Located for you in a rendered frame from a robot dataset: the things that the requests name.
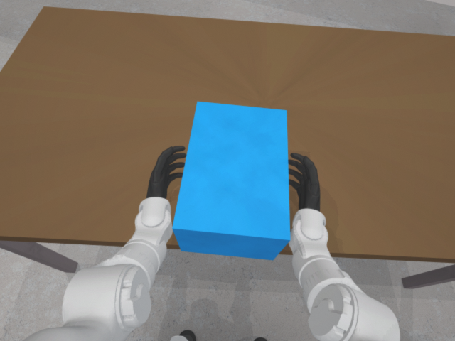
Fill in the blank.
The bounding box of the robot left upper arm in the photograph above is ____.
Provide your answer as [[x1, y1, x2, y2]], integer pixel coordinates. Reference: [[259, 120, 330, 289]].
[[23, 264, 151, 341]]

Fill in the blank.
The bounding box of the robot left forearm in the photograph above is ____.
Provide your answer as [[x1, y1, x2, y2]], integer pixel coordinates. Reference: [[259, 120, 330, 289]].
[[62, 197, 173, 322]]

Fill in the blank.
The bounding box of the robot right forearm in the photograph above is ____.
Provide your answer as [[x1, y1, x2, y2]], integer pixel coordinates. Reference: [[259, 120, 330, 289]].
[[289, 209, 366, 314]]

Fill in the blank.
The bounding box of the carton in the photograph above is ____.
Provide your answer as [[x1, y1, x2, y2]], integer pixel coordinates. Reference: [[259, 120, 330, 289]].
[[172, 102, 290, 260]]

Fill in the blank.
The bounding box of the left robot hand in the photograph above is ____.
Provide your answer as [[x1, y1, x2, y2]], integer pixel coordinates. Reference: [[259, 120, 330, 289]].
[[146, 146, 186, 199]]

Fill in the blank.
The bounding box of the right robot hand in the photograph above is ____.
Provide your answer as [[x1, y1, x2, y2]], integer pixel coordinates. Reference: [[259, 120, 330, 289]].
[[288, 153, 320, 212]]

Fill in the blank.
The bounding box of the table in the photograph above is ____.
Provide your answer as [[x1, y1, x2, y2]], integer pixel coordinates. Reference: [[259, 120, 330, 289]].
[[0, 6, 455, 289]]

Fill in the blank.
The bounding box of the robot right upper arm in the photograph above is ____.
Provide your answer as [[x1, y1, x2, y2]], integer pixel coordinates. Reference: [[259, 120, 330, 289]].
[[308, 283, 400, 341]]

